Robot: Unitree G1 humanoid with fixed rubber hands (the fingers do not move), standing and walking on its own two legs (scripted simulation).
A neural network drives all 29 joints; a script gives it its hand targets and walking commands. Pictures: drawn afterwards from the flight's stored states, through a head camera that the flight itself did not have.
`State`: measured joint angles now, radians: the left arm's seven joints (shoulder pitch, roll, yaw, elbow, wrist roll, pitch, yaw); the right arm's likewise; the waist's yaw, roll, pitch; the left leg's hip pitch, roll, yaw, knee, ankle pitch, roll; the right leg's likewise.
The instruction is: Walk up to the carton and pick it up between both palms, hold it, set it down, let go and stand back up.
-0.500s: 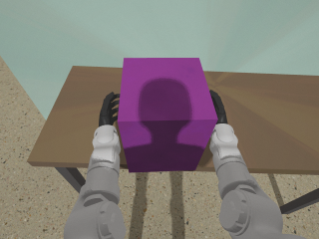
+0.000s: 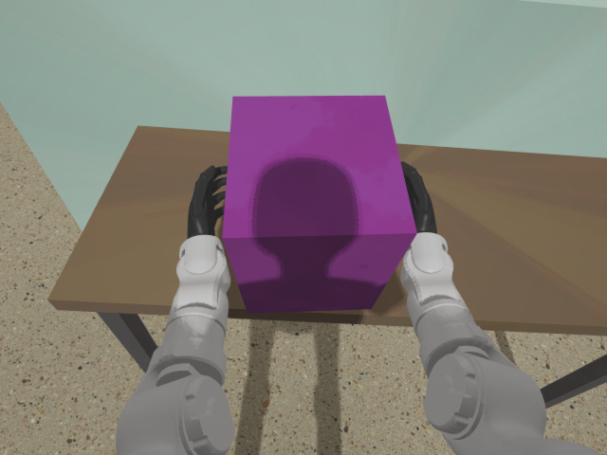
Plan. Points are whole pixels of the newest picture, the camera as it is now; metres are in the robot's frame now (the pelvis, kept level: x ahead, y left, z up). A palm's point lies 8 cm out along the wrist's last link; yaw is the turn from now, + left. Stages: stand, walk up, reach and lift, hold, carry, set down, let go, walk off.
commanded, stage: reach and lift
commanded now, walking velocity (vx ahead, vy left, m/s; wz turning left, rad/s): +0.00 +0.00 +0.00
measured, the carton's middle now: (309, 214) +0.44 +0.04 +0.07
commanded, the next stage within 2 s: none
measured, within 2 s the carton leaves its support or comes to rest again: neither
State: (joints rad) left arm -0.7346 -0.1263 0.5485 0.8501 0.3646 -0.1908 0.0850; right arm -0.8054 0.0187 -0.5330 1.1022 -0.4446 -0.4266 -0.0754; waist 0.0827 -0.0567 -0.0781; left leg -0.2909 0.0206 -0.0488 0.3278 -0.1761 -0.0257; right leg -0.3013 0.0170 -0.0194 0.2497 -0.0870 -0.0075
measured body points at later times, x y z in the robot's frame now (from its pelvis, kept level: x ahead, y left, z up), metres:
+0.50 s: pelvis -0.02 +0.00 +0.00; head +0.01 +0.01 +0.45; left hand +0.40 +0.17 +0.10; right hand +0.42 -0.13 +0.11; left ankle -0.02 +0.13 -0.75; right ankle +0.01 -0.11 -0.75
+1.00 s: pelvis -0.01 +0.01 +0.00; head -0.04 +0.04 +0.45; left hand +0.40 +0.17 +0.16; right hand +0.40 -0.12 +0.17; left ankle -0.02 +0.13 -0.75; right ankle +0.01 -0.11 -0.75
